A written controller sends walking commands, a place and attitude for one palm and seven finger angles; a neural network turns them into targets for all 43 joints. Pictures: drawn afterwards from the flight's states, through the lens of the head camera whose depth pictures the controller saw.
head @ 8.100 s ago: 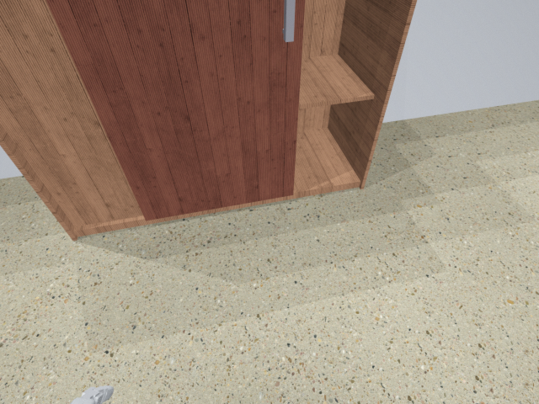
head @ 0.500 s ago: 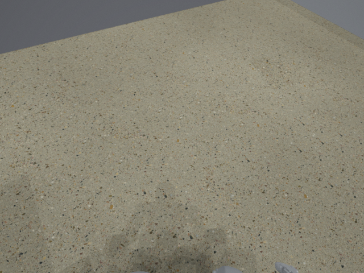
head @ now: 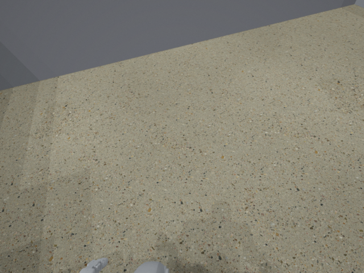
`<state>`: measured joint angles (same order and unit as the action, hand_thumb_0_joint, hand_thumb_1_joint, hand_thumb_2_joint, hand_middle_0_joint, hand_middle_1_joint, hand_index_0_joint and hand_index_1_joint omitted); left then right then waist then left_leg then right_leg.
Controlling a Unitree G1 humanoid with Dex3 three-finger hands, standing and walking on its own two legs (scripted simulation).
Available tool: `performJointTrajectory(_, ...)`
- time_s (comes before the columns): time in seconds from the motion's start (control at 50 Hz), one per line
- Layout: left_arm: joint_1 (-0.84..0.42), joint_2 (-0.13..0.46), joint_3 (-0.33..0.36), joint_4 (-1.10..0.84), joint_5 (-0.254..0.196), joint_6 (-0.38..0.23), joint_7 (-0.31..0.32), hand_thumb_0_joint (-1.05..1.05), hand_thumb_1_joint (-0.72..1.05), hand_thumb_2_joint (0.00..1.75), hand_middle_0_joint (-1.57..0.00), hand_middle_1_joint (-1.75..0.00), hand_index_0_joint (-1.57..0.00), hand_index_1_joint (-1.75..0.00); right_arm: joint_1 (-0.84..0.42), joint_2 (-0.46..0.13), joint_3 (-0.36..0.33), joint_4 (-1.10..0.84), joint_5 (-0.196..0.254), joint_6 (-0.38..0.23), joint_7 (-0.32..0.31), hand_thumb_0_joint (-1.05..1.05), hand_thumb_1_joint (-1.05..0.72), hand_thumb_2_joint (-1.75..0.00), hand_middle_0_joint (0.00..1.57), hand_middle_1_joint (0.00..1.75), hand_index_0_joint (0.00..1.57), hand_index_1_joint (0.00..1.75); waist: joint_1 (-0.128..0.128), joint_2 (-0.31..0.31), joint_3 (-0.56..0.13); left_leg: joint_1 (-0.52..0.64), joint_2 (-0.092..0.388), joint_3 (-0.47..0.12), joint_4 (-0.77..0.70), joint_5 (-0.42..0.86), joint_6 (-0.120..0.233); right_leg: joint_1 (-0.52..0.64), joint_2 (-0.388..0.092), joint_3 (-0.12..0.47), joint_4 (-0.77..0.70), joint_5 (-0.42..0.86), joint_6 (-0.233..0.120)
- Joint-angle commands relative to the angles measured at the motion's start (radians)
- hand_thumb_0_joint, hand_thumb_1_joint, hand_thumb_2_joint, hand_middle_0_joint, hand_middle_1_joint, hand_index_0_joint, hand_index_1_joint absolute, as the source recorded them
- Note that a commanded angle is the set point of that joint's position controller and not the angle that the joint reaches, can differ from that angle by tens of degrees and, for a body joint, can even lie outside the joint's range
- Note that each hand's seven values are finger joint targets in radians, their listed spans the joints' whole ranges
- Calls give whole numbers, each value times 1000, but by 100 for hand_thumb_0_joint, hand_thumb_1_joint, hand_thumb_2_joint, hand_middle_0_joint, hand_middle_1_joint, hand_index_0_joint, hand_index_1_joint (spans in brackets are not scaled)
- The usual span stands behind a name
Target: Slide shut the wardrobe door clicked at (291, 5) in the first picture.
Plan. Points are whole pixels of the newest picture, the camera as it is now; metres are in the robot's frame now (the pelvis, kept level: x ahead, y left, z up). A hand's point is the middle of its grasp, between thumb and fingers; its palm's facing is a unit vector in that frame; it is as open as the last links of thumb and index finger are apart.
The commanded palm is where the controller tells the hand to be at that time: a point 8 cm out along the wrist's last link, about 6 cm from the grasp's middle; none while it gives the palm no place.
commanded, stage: turn to face it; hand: left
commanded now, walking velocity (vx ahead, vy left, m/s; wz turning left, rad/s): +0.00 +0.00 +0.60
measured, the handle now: out of the picture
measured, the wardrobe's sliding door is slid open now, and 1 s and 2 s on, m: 0.38 0.38 0.38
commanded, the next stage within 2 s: none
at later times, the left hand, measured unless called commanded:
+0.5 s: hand out of the picture +0.00 +0.28 -0.17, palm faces +0.34 -0.91 -0.24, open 7.4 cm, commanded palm none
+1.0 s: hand out of the picture -0.01 +0.21 -0.13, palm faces +0.54 -0.79 -0.29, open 7.4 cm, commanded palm none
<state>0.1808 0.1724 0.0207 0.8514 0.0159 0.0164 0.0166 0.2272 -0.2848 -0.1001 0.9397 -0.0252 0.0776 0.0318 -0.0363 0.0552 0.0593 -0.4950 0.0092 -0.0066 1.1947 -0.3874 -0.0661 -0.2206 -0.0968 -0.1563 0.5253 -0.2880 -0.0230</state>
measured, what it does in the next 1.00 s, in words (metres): steps on the spot, turning left: left foot, then right foot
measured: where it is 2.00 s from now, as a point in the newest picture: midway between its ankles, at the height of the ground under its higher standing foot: outside the picture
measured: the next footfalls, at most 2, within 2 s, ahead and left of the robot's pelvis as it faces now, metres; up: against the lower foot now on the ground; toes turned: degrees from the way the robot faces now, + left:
left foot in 0.30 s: +0.02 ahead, +0.15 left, +0.00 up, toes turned +18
right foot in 0.80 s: +0.10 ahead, -0.08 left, +0.00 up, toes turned +27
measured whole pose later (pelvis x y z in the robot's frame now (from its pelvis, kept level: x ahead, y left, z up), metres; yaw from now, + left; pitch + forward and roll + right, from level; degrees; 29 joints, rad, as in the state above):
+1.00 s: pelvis +0.01 -0.01 +0.00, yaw +35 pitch -1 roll +2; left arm 0.19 0.18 0.02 0.86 0.01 0.02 0.02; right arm 0.26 -0.28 -0.11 0.95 -0.03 0.08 0.03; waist -0.05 0.05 0.05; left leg -0.52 0.00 -0.03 1.19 -0.36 -0.07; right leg -0.19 -0.09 -0.13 0.49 -0.28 -0.01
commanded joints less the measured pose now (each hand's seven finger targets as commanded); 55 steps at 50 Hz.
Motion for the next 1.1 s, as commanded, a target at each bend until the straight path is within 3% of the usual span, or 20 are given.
performJointTrajectory(0.0, 46, 204, 58, -51, 6, -27, 20, 0, 90, 90, -20, -30, -20, -30, -61, -42, -6, -81, 6, -11, 4, 0, -90, -90, 20, 30, 20, 30, 47, -236, -26, -78, 32, 16, -58, 20, -19, 102, -228, 121, -220, 276, -66)
performJointTrajectory(0.16, 95, 254, 77, -13, 17, -16, 17, 0, 90, 90, -20, -30, -20, -30, -139, -21, 18, -109, 15, -29, 3, 0, -90, -90, 20, 30, 20, 30, 82, -263, -77, 44, 38, 102, -388, -47, 1, 152, -291, 57, -140, 418, -100)
performJointTrajectory(0.24, 93, 261, 86, 3, 4, -4, 9, 0, 90, 90, -20, -30, -20, -30, -48, -51, 14, -96, 12, -48, -2, 0, -90, -90, 20, 30, 20, 30, 36, -206, -143, 281, 16, 128, -704, 165, 31, 88, -263, -31, 57, 407, -17)
performJointTrajectory(0.26, 92, 232, 83, -9, -3, 0, 5, 0, 90, 90, -20, -30, -20, -30, 26, -126, -5, -80, 9, -60, -5, 0, -90, -90, 20, 30, 20, 30, -11, -31, -195, 461, 112, -18, -798, 338, 77, -66, -209, -59, 244, 247, 37)
performJointTrajectory(0.28, 55, 160, 63, -56, -8, 1, -3, 0, 90, 90, -20, -30, -20, -30, 90, -236, -34, -80, 8, -64, -12, 0, -90, -90, 20, 30, 20, 30, -45, 281, -188, 586, 377, -364, -820, 750, 198, -363, -60, -54, 471, -346, 121)
performJointTrajectory(0.3, -7, 172, 57, -76, 2, 13, 4, 0, 90, 90, -20, -30, -20, -30, 142, -255, -34, -50, 13, -56, -20, 0, -90, -90, 20, 30, 20, 30, -65, 201, -200, 556, 433, -369, -805, 869, 280, -392, -43, 65, 588, -404, 113)
performJointTrajectory(0.32, -26, 169, 60, -70, 6, 18, 5, 0, 90, 90, -20, -30, -20, -30, 116, -221, -25, -45, 11, -59, -31, 0, -90, -90, 20, 30, 20, 30, -50, 144, -154, 504, 391, -316, -814, 804, 278, -403, -58, 102, 632, -337, 107)
performJointTrajectory(0.4, 17, 179, 71, -13, 1, 18, -7, 0, 90, 90, -20, -30, -20, -30, -56, -141, 5, -100, 9, -68, -43, 0, -90, -90, 20, 30, 20, 30, 24, 110, -85, 364, 228, -192, -835, 640, 210, -353, -34, 140, 668, -117, 121)
performJointTrajectory(0.48, 10, 177, 69, -16, 1, 19, -3, 0, 90, 90, -20, -30, -20, -30, -28, -142, 1, -95, 11, -70, -42, 0, -90, -90, 20, 30, 20, 30, 20, 41, -93, 364, 209, -230, -861, 548, 219, -329, -13, 151, 592, -79, 131)
performJointTrajectory(0.64, -86, 148, 61, -81, -7, 13, 6, 0, 90, 90, -20, -30, -20, -30, 14, -146, -16, -89, 0, -58, -39, 0, -90, -90, 20, 30, 20, 30, -7, 108, -94, 344, 198, -375, -832, 497, 249, -257, 42, 165, 339, -152, 123)
performJointTrajectory(0.7, -39, 143, 57, -79, -15, 2, 8, 0, 90, 90, -20, -30, -20, -30, -9, -150, -21, -99, 0, -54, -38, 0, -90, -90, 20, 30, 20, 30, 14, 113, -128, 292, 168, -405, -778, 586, 232, -109, 85, 148, 154, -121, 109)
performJointTrajectory(0.74, 34, 161, 64, -59, -16, -10, 12, 0, 90, 90, -20, -30, -20, -30, -35, -135, -24, -105, 9, -51, -36, 0, -90, -90, 20, 30, 20, 30, 55, 82, -147, 185, 118, -390, -712, 496, 180, 76, 79, 138, -67, 52, 102)
performJointTrajectory(0.76, 79, 211, 74, -55, -9, -22, 17, 0, 90, 90, -20, -30, -20, -30, -22, -91, -19, -110, 18, -53, -30, 0, -90, -90, 20, 30, 20, 30, 73, -37, -181, 67, 56, -330, -617, 315, 119, 236, -30, 232, -199, 107, 79)
performJointTrajectory(0.78, 91, 319, 95, -57, 9, -31, 26, 0, 90, 90, -20, -30, -20, -30, -1, -16, -7, -132, 24, -54, -26, 0, -90, -90, 20, 30, 20, 30, 79, -361, -183, -137, -96, -116, -373, -108, 27, 346, -328, 525, -263, 189, -28)
performJointTrajectory(0.8, 85, 322, 87, -65, 3, -21, 27, 0, 90, 90, -20, -30, -20, -30, -25, -70, -20, -138, 10, -48, -30, 0, -90, -90, 20, 30, 20, 30, 79, -306, -147, -120, -67, -95, -170, -230, 23, 176, -431, 542, -254, 245, -115)
performJointTrajectory(0.82, 23, 268, 77, -79, 1, -21, 28, 0, 90, 90, -20, -30, -20, -30, -13, -77, -24, -121, 4, -36, -24, 0, -90, -90, 20, 30, 20, 30, 44, -210, -99, -97, -38, -120, -52, -150, 26, 74, -363, 451, -264, 160, -125)
performJointTrajectory(0.86, -69, 220, 61, -93, -2, -21, 21, 0, 90, 90, -20, -30, -20, -30, 10, -65, -25, -75, 0, -18, -10, 0, -90, -90, 20, 30, 20, 30, 3, -223, -21, -92, -5, -75, 49, -36, 12, -11, -253, 315, -269, 71, -71)
performJointTrajectory(0.9, -75, 189, 52, -92, 1, -25, 18, 0, 90, 90, -20, -30, -20, -30, 30, -50, -20, -65, 1, -15, 0, 0, -90, -90, 20, 30, 20, 30, -7, -241, 4, -91, 8, -39, 55, 37, -3, -6, -200, 195, -245, 161, -50)
performJointTrajectory(1.0, 37, 214, 62, -49, 8, -23, 21, 0, 90, 90, -20, -30, -20, -30, -55, -43, -11, -79, 5, -9, 3, 0, -90, -90, 20, 30, 20, 30, 46, -244, 6, -79, 31, 9, -74, 16, -22, 65, -235, 146, -238, 184, -75)
performJointTrajectory(1.08, 93, 246, 73, -22, 15, -17, 17, 0, 90, 90, -20, -30, -20, -30, -131, -29, 6, -103, 12, -20, 3, 0, -90, -90, 20, 30, 20, 30, 82, -268, -30, -13, 28, 67, -297, -55, -18, 135, -262, 103, -172, 370, -94)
